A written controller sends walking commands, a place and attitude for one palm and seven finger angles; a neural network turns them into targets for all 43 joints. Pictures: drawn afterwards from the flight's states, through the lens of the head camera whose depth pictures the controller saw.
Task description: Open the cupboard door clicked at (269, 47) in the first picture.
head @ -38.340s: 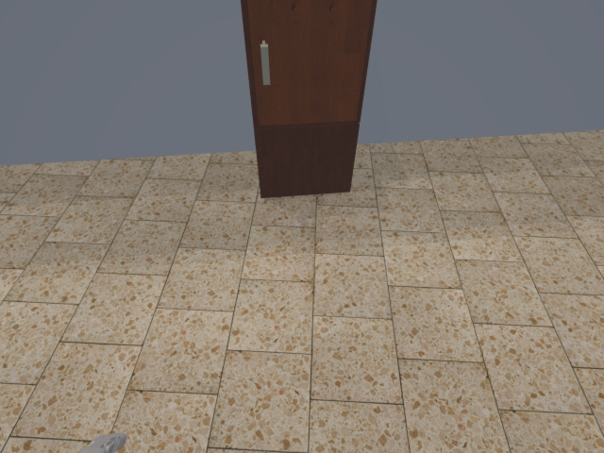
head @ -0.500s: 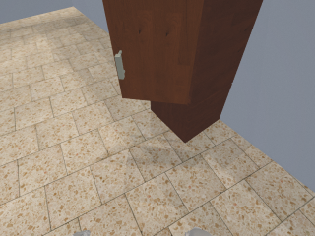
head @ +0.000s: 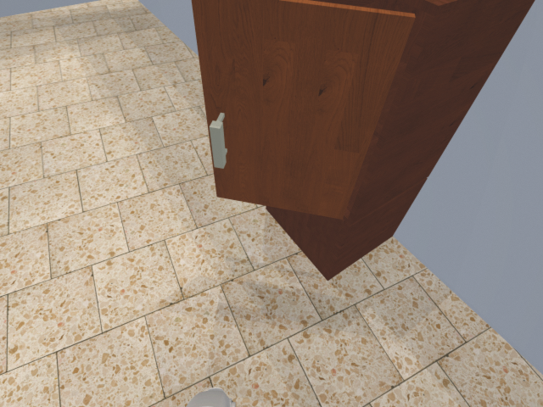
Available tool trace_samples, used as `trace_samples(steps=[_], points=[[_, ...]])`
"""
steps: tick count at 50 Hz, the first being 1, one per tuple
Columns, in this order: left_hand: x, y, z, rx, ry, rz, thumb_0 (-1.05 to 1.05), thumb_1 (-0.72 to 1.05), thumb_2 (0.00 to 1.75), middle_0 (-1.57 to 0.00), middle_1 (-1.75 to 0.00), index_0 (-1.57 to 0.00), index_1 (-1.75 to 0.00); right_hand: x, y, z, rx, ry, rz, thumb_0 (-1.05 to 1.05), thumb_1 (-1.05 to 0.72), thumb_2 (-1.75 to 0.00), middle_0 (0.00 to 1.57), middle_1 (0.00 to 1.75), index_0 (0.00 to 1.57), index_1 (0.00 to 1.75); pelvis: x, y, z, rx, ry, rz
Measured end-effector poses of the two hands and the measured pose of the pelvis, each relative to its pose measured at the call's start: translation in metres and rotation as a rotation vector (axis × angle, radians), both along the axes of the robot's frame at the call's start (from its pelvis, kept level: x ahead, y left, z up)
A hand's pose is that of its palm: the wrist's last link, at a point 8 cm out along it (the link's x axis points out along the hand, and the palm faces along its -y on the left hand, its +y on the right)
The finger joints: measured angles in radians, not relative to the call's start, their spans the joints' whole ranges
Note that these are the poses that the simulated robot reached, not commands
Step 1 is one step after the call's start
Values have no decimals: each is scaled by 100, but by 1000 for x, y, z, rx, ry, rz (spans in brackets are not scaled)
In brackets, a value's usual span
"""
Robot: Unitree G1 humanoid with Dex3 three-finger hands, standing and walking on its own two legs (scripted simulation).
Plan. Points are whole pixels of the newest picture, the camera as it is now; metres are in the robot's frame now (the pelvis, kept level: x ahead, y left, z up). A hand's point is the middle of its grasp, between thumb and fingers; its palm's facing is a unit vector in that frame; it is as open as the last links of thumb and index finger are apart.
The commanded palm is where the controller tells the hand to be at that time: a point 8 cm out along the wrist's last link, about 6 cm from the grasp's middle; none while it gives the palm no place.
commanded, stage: take the last steps up to it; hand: left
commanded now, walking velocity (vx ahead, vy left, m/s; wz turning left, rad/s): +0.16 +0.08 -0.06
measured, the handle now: (220, 140) +0.71 +0.19 -0.08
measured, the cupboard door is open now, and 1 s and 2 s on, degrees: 44 44 44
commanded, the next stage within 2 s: come to a stop and stand still in 0.02 s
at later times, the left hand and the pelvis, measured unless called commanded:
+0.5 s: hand (149, 382) +0.17 +0.22 -0.17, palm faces -0.06 -0.98 -0.18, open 7.4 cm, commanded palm none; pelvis +0.08 +0.04 +0.01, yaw -4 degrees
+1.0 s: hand out of the picture +0.10 +0.15 -0.18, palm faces -0.01 -0.98 -0.20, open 7.3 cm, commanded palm none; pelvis +0.06 -0.03 +0.00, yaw -3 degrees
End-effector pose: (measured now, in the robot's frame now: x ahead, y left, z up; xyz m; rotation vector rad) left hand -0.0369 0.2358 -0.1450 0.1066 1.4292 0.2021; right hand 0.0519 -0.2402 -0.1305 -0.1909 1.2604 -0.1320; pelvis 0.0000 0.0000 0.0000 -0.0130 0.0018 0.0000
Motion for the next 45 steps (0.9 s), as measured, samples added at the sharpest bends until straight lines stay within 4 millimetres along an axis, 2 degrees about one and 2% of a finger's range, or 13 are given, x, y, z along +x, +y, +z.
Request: trace_samples(steps=[2,4,8,11,16,20,24,30,35,40,45], points=[[0,13,-13,-20,48,16,0,92,90,-20,-30,-20,-29,34,12,-4,-22,-61,24,0,-91,-90,20,30,19,30,18,16,-11,-13,-3,-4],[8,24,-21,-29,84,15,0,92,90,-20,-30,-20,-29,57,25,-4,-39,-102,30,0,-91,-90,20,30,19,30,30,28,-16,-4,-8,-9],[52,40,-17,-30,48,-22,1,91,90,-20,-30,-20,-29,74,49,2,-35,-113,19,0,-91,-90,20,30,20,30,48,43,-9,8,-4,-31],[95,46,-10,-25,-27,-44,1,91,90,-19,-30,-20,-29,74,63,5,-31,-87,-5,0,-92,-90,20,30,20,30,59,51,-1,17,3,-36],[152,48,-4,-26,-110,-82,1,91,90,-19,-30,-20,-29,69,66,5,-46,-22,-43,-1,-94,-90,20,30,20,30,72,58,3,8,13,-46],[183,46,-1,-24,-140,-118,1,91,90,-19,-30,-20,-29,57,62,6,-55,24,-86,0,-93,-90,20,30,20,30,77,55,4,-7,19,-58],[204,41,3,-13,-157,-155,1,91,90,-19,-30,-20,-29,38,51,6,-60,70,-131,0,-92,-90,20,30,20,30,77,47,6,-20,32,-68],[217,19,10,15,-183,-199,1,91,90,-19,-30,-20,-29,1,26,-1,-40,145,-178,0,-91,-90,20,30,20,30,70,24,5,-19,50,-66],[206,-6,10,47,-196,-210,1,91,90,-19,-30,-20,-29,-25,0,-15,-4,197,-212,0,-91,-90,20,30,20,30,65,-2,-3,15,45,-69],[184,-28,8,26,-166,-188,1,91,90,-20,-30,-20,-29,-25,-12,-16,4,202,-201,0,-91,-90,20,30,20,30,67,-15,-2,13,17,-52],[165,-33,-3,15,-146,-131,0,93,90,-20,-30,-20,-29,-11,-13,-14,-1,164,-162,0,-91,-90,20,30,20,30,68,-25,-4,16,-13,-43]])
